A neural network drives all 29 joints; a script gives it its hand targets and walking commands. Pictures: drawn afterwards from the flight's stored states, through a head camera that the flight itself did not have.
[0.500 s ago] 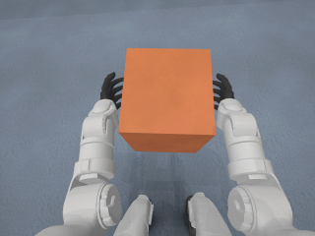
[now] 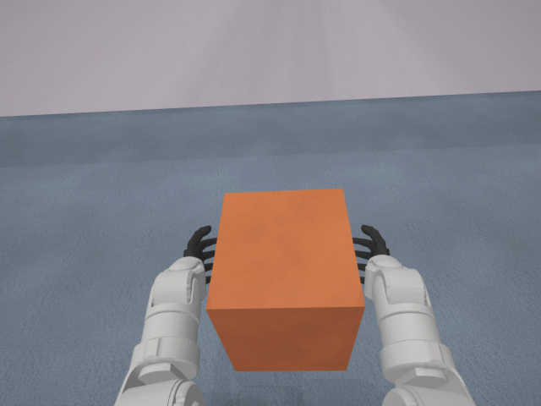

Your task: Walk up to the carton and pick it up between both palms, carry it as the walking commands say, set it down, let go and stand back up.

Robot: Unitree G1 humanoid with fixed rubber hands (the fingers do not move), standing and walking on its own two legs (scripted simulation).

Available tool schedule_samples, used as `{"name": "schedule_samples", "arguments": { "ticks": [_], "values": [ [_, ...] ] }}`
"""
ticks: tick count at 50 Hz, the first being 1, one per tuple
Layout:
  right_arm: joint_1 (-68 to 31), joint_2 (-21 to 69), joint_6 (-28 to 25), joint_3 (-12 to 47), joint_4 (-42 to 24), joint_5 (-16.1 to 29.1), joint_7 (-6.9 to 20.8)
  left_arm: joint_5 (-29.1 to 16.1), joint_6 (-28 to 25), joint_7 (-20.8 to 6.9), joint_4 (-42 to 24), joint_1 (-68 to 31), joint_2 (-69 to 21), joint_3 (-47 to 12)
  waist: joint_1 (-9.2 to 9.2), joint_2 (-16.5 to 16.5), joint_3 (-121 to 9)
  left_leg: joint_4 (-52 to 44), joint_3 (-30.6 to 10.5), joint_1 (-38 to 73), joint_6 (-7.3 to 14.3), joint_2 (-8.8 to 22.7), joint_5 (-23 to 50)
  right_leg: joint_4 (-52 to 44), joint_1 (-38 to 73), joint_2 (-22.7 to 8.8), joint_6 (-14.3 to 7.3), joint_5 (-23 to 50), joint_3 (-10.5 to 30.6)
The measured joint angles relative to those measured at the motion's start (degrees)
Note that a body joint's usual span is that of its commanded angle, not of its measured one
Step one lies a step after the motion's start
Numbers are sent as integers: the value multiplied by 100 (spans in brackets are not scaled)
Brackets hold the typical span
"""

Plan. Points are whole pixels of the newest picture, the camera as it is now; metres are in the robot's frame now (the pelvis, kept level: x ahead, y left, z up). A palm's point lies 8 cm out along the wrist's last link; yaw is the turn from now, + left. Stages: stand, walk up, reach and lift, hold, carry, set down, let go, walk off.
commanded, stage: reach and lift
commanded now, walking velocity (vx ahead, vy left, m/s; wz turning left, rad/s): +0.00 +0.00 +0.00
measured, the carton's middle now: (286, 283) +0.34 +0.01 +0.00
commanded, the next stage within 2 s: hold in 0.96 s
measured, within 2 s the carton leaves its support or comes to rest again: neither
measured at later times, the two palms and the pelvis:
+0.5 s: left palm (196, 269) +0.33 +0.16 +0.06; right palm (377, 266) +0.33 -0.13 +0.06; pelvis +0.01 +0.00 +0.00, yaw +0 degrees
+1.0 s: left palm (196, 276) +0.32 +0.15 +0.06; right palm (381, 276) +0.32 -0.13 +0.06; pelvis +0.01 +0.00 +0.00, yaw +0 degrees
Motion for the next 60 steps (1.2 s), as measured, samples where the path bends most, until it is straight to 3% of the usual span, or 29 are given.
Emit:
{"name": "schedule_samples", "arguments": {
  "ticks": [23,36,60],
  "values": [
    [107,31,-10,0,-173,0,27,1,108,43,-221,137,-24,-155,0,-42,0,0,0,0,7,0,-59,-6,4,0,0,-57,0],
    [540,167,-17,0,-705,0,92,1,145,57,-683,532,-94,-430,0,-42,0,-5,0,7,12,0,-61,-11,11,0,0,-54,0],
    [671,201,19,0,-1002,0,183,1,213,77,-1040,766,-155,-572,0,-42,0,-5,0,16,12,0,-42,-11,20,0,0,-36,1]
  ]
}}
